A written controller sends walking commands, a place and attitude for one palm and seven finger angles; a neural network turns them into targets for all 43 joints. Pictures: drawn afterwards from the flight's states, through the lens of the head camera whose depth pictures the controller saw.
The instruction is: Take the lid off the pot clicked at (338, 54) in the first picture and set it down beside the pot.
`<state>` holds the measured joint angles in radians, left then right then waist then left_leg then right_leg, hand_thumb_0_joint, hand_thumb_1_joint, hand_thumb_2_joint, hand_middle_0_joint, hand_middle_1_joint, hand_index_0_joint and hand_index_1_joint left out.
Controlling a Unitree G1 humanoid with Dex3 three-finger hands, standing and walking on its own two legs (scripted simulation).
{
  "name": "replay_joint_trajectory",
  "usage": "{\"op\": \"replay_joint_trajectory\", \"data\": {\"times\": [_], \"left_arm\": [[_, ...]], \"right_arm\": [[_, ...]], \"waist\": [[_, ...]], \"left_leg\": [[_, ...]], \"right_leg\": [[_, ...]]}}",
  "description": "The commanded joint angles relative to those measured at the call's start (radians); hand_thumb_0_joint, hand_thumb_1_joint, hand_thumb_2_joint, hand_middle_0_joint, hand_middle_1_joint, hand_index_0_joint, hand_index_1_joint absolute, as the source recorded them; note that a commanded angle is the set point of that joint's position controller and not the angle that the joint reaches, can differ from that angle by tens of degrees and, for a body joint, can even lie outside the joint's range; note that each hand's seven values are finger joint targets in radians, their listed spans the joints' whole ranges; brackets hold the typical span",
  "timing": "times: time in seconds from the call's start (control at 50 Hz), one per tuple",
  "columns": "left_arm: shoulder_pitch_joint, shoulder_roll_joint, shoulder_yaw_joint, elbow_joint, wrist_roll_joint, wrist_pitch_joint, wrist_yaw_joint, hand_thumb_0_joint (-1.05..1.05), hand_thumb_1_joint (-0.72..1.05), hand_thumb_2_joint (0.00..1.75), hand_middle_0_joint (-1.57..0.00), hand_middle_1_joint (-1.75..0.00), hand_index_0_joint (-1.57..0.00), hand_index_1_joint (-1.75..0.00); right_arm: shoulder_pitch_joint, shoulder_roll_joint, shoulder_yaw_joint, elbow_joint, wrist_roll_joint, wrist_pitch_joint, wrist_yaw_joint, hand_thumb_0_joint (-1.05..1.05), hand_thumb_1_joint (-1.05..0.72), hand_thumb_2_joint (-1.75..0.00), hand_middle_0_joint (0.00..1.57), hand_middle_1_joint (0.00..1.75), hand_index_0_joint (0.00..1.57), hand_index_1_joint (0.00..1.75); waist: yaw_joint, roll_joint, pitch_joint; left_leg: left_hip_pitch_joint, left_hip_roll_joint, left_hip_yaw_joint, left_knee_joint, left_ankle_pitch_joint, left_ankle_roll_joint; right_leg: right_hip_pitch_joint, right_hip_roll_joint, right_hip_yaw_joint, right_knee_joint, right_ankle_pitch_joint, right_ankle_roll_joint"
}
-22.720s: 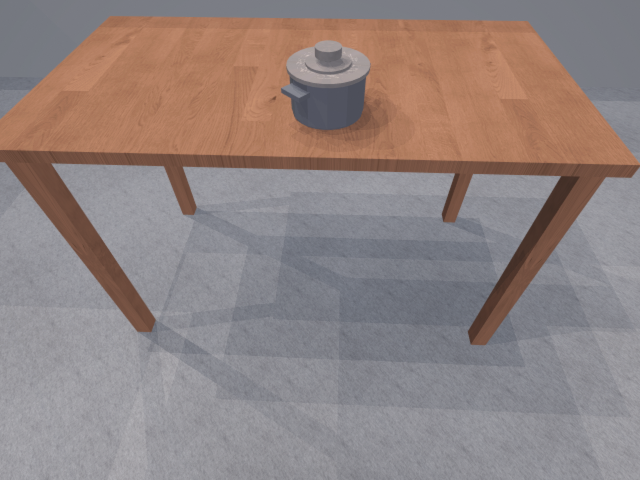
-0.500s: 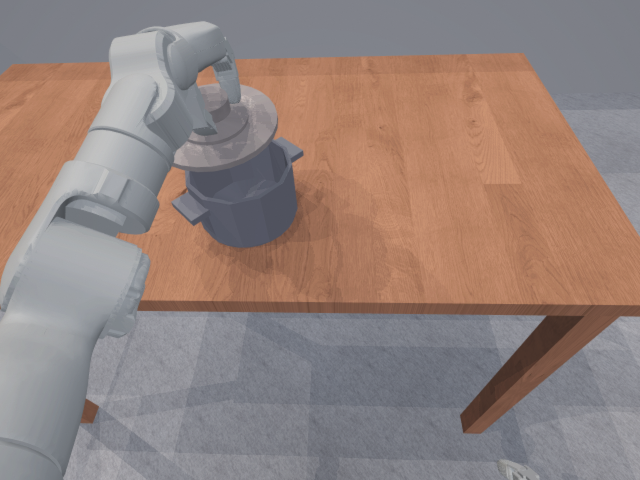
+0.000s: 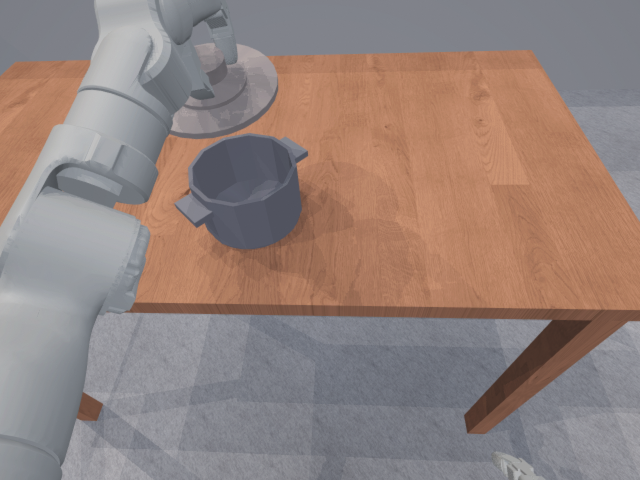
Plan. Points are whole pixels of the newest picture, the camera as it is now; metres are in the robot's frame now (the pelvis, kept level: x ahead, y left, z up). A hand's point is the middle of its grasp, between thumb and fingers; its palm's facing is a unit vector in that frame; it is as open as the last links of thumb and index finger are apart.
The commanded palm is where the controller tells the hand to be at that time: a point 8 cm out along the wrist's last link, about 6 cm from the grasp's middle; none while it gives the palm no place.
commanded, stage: lift the lid straight up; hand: left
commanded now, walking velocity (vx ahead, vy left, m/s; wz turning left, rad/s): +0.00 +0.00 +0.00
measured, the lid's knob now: (203, 66) +0.52 +0.12 +0.26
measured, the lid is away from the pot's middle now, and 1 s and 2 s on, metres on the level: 0.02 0.06 0.17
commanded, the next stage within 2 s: move the lid sideways beside the pot in 0.50 s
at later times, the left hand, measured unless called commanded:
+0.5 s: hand (185, 38) +0.47 +0.11 +0.31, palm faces -0.17 -0.12 -0.98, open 8.1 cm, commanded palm +0.46 +0.12 +0.38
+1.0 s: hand (145, 43) +0.48 +0.16 +0.30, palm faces -0.16 -0.08 -0.98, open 8.1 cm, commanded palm +0.46 +0.16 +0.38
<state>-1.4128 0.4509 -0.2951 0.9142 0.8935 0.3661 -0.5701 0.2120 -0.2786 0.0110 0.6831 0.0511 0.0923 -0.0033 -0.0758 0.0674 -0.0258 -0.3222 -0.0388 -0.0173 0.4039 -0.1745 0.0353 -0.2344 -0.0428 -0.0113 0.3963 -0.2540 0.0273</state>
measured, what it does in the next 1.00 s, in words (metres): stands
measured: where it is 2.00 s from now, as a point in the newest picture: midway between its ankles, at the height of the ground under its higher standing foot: outside the picture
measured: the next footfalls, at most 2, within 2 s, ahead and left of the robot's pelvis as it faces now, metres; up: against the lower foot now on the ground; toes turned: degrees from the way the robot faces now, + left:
none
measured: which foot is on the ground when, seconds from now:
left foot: down 0.00-1.00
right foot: down 0.00-1.00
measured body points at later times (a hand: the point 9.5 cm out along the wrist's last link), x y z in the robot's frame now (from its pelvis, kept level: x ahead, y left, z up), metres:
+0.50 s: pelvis -0.01 +0.00 +0.00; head +0.03 -0.03 +0.45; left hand +0.48 +0.12 +0.36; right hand +0.12 -0.26 -0.13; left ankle +0.01 +0.10 -0.74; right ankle -0.04 -0.14 -0.74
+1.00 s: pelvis +0.00 +0.00 +0.00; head +0.03 -0.03 +0.45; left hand +0.48 +0.16 +0.36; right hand +0.09 -0.27 -0.13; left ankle +0.01 +0.10 -0.74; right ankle -0.04 -0.14 -0.74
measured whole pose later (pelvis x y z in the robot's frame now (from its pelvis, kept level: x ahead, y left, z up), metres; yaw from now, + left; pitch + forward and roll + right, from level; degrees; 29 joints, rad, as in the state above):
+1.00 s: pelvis +0.00 +0.00 +0.00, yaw +0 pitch +5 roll +0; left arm -1.43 0.57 -0.30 0.88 0.93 0.35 -0.61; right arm 0.23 -0.30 0.01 0.66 0.07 0.13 -0.01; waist -0.08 0.06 -0.02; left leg -0.32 -0.03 -0.02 0.41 -0.17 0.03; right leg -0.23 -0.03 -0.01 0.40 -0.25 0.02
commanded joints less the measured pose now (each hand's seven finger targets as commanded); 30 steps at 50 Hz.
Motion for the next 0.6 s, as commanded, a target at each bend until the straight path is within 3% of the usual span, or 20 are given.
{"op": "replay_joint_trajectory", "data": {"times": [0.0,0.02,0.04,0.06,0.08,0.12,0.16,0.18,0.22,0.26,0.28,0.34,0.36,0.42,0.46,0.48,0.5,0.52,0.56,0.58], "left_arm": [[-0.652,0.269,0.104,-0.186,0.047,0.009,0.043,0.00,0.61,0.97,-0.83,-1.06,-0.82,-1.03],[-0.675,0.286,0.108,-0.192,0.052,0.012,0.044,0.00,0.61,0.97,-0.83,-1.06,-0.82,-1.03],[-0.700,0.261,0.084,-0.210,0.048,0.012,0.042,0.00,0.61,0.97,-0.83,-1.06,-0.82,-1.03],[-0.692,0.193,0.046,-0.222,0.023,0.011,0.042,0.00,0.61,0.97,-0.83,-1.06,-0.82,-1.03],[-0.740,0.233,0.065,-0.281,0.039,0.007,0.045,0.00,0.61,0.97,-0.83,-1.06,-0.82,-1.03],[-0.755,0.259,0.085,-0.328,0.044,0.006,0.047,0.00,0.61,0.97,-0.83,-1.06,-0.82,-1.03],[-0.698,0.240,0.075,-0.311,0.026,0.011,0.043,0.00,0.61,0.97,-0.83,-1.06,-0.82,-1.03],[-0.743,0.267,0.091,-0.365,0.040,0.009,0.042,0.00,0.61,0.97,-0.83,-1.06,-0.82,-1.03],[-0.681,0.264,0.095,-0.254,0.045,0.027,0.034,0.00,0.61,0.97,-0.83,-1.06,-0.82,-1.03],[-0.640,0.211,0.066,-0.198,0.024,0.039,0.028,0.00,0.61,0.97,-0.83,-1.06,-0.82,-1.03],[-0.684,0.247,0.080,-0.230,0.041,0.038,0.029,0.00,0.61,0.97,-0.83,-1.06,-0.82,-1.03],[-0.688,0.222,0.061,-0.189,0.050,0.047,0.027,0.00,0.61,0.97,-0.83,-1.06,-0.82,-1.03],[-0.649,0.188,0.050,-0.189,0.028,0.045,0.028,0.00,0.61,0.97,-0.83,-1.06,-0.82,-1.03],[-0.696,0.215,0.054,-0.163,0.055,0.053,0.028,0.00,0.61,0.97,-0.83,-1.06,-0.82,-1.03],[-0.684,0.242,0.076,-0.168,0.041,0.047,0.032,0.00,0.61,0.97,-0.83,-1.06,-0.82,-1.03],[-0.769,0.275,0.080,-0.250,0.057,0.035,0.038,0.00,0.61,0.97,-0.83,-1.06,-0.82,-1.03],[-0.803,0.249,0.065,-0.250,0.057,0.031,0.039,0.00,0.61,0.97,-0.83,-1.06,-0.82,-1.03],[-0.788,0.244,0.063,-0.230,0.055,0.031,0.041,0.00,0.61,0.97,-0.83,-1.06,-0.82,-1.03],[-0.741,0.223,0.055,-0.208,0.033,0.028,0.039,0.00,0.61,0.97,-0.83,-1.06,-0.82,-1.03],[-0.783,0.270,0.079,-0.251,0.053,0.023,0.041,0.00,0.61,0.97,-0.83,-1.06,-0.82,-1.03]], "right_arm": [[-0.040,-0.136,-0.038,-0.117,-0.003,-0.031,-0.012,0.00,-0.90,-0.90,0.20,0.30,0.20,0.30],[-0.038,-0.136,-0.036,-0.117,-0.001,-0.031,-0.014,0.00,-0.90,-0.90,0.20,0.30,0.20,0.30],[-0.045,-0.132,-0.033,-0.120,0.002,-0.031,-0.015,0.00,-0.90,-0.90,0.20,0.30,0.20,0.30],[-0.038,-0.133,-0.039,-0.120,0.007,-0.035,-0.013,0.00,-0.90,-0.90,0.20,0.30,0.20,0.30],[-0.032,-0.129,-0.038,-0.123,0.002,-0.043,-0.011,0.00,-0.90,-0.90,0.20,0.30,0.20,0.30],[-0.040,-0.128,-0.039,-0.128,-0.001,-0.056,-0.012,0.00,-0.90,-0.90,0.20,0.30,0.20,0.30],[-0.034,-0.136,-0.042,-0.129,0.002,-0.058,-0.009,0.00,-0.90,-0.90,0.20,0.30,0.20,0.30],[-0.043,-0.126,-0.037,-0.135,0.001,-0.061,-0.006,0.00,-0.90,-0.90,0.20,0.30,0.20,0.30],[-0.052,-0.129,-0.034,-0.126,0.003,-0.053,-0.008,0.00,-0.90,-0.90,0.20,0.30,0.20,0.30],[-0.043,-0.139,-0.037,-0.114,0.010,-0.043,-0.007,0.00,-0.90,-0.90,0.20,0.30,0.20,0.30],[-0.047,-0.134,-0.031,-0.118,0.007,-0.042,-0.006,0.00,-0.90,-0.90,0.20,0.30,0.20,0.30],[-0.068,-0.130,-0.026,-0.121,0.008,-0.037,-0.008,0.00,-0.90,-0.90,0.20,0.30,0.20,0.30],[-0.062,-0.137,-0.031,-0.122,0.009,-0.035,-0.006,0.00,-0.90,-0.90,0.20,0.30,0.20,0.30],[-0.070,-0.131,-0.024,-0.118,0.009,-0.027,-0.010,0.00,-0.90,-0.90,0.20,0.30,0.20,0.30],[-0.064,-0.138,-0.027,-0.121,0.006,-0.030,-0.013,0.00,-0.90,-0.90,0.20,0.30,0.20,0.30],[-0.068,-0.130,-0.021,-0.129,0.008,-0.034,-0.014,0.00,-0.90,-0.90,0.20,0.30,0.20,0.30],[-0.084,-0.124,-0.022,-0.132,0.007,-0.041,-0.018,0.00,-0.90,-0.90,0.20,0.30,0.20,0.30],[-0.071,-0.120,-0.023,-0.128,0.007,-0.046,-0.022,0.00,-0.90,-0.90,0.20,0.30,0.20,0.30],[-0.059,-0.130,-0.027,-0.122,0.011,-0.049,-0.021,0.00,-0.90,-0.90,0.20,0.30,0.20,0.30],[-0.056,-0.126,-0.024,-0.122,0.006,-0.053,-0.019,0.00,-0.90,-0.90,0.20,0.30,0.20,0.30]], "waist": [[0.001,-0.137,-0.460],[-0.001,-0.140,-0.461],[-0.005,-0.111,-0.459],[-0.016,-0.076,-0.461],[-0.010,-0.081,-0.500],[-0.002,-0.039,-0.540],[0.001,-0.030,-0.543],[0.007,-0.049,-0.555],[0.007,-0.095,-0.479],[-0.002,-0.118,-0.421],[0.004,-0.136,-0.435],[0.004,-0.124,-0.424],[-0.001,-0.102,-0.424],[-0.005,-0.135,-0.417],[0.001,-0.128,-0.442],[0.001,-0.120,-0.500],[-0.003,-0.078,-0.502],[-0.004,-0.101,-0.498],[-0.009,-0.088,-0.473],[0.002,-0.099,-0.500]], "left_leg": [[0.310,-0.045,-0.012,0.025,0.334,0.049],[0.307,-0.046,-0.010,0.024,0.327,0.049],[0.318,-0.045,-0.010,0.020,0.332,0.047],[0.351,-0.039,-0.021,0.028,0.384,0.044],[0.373,-0.037,-0.025,0.025,0.372,0.040],[0.413,-0.036,-0.033,0.041,0.423,0.042],[0.420,-0.034,-0.041,0.048,0.484,0.037],[0.421,-0.034,-0.042,0.038,0.485,0.033],[0.362,-0.038,-0.029,0.035,0.409,0.040],[0.330,-0.039,-0.021,0.027,0.377,0.042],[0.318,-0.040,-0.015,0.015,0.349,0.039],[0.304,-0.044,-0.014,0.016,0.302,0.042],[0.318,-0.039,-0.014,0.023,0.321,0.041],[0.295,-0.041,-0.010,0.014,0.268,0.042],[0.295,-0.044,-0.010,0.019,0.279,0.046],[0.315,-0.042,-0.010,0.003,0.273,0.039],[0.339,-0.044,-0.011,0.016,0.272,0.043],[0.341,-0.045,-0.016,0.016,0.264,0.046],[0.338,-0.041,-0.020,0.020,0.289,0.044],[0.343,-0.042,-0.020,0.009,0.286,0.039]], "right_leg": [[0.063,0.080,-0.029,-0.004,0.455,-0.067],[0.067,0.077,-0.027,-0.001,0.464,-0.066],[0.054,0.078,-0.029,-0.001,0.456,-0.067],[0.029,0.077,-0.035,-0.008,0.456,-0.070],[0.043,0.083,-0.033,-0.004,0.433,-0.066],[0.044,0.083,-0.029,0.008,0.453,-0.072],[0.042,0.080,-0.031,0.004,0.465,-0.074],[0.055,0.086,-0.028,0.008,0.460,-0.069],[0.039,0.082,-0.035,0.005,0.444,-0.073],[0.024,0.078,-0.041,-0.012,0.436,-0.074],[0.044,0.080,-0.039,-0.006,0.427,-0.069],[0.028,0.077,-0.042,0.000,0.400,-0.073],[0.021,0.073,-0.041,-0.009,0.404,-0.075],[0.019,0.077,-0.042,-0.005,0.372,-0.071],[0.045,0.071,-0.035,-0.009,0.398,-0.073],[0.071,0.074,-0.032,0.001,0.383,-0.067],[0.047,0.076,-0.030,0.001,0.372,-0.072],[0.045,0.078,-0.032,-0.001,0.367,-0.071],[0.037,0.074,-0.033,-0.011,0.389,-0.074],[0.058,0.079,-0.033,-0.001,0.384,-0.070]]}}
